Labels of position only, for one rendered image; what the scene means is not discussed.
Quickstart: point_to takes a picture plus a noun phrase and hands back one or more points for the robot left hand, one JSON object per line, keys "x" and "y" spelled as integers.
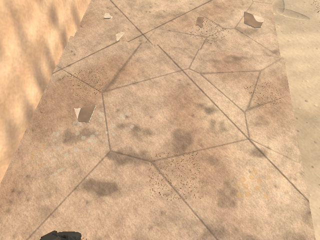
{"x": 65, "y": 235}

